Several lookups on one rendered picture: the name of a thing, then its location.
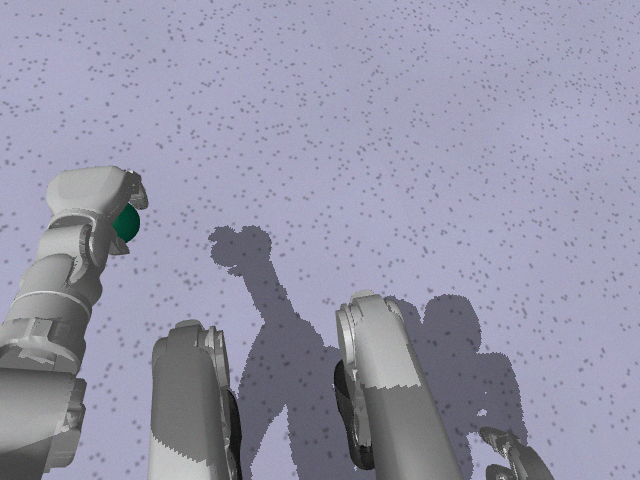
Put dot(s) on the right robot foot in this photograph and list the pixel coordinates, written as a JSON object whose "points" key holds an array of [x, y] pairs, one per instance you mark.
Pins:
{"points": [[361, 455]]}

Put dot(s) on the left robot hand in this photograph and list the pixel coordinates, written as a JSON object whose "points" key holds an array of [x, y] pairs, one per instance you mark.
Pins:
{"points": [[105, 190]]}

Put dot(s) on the right robot hand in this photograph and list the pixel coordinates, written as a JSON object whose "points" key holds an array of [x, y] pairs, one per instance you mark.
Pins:
{"points": [[525, 463]]}

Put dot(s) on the ball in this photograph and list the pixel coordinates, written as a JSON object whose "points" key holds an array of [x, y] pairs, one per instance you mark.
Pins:
{"points": [[127, 224]]}

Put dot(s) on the left robot arm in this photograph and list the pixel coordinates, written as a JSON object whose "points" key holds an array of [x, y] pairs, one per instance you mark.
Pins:
{"points": [[42, 346]]}

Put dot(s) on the left robot foot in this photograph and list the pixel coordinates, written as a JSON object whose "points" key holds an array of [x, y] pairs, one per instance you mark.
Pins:
{"points": [[236, 436]]}

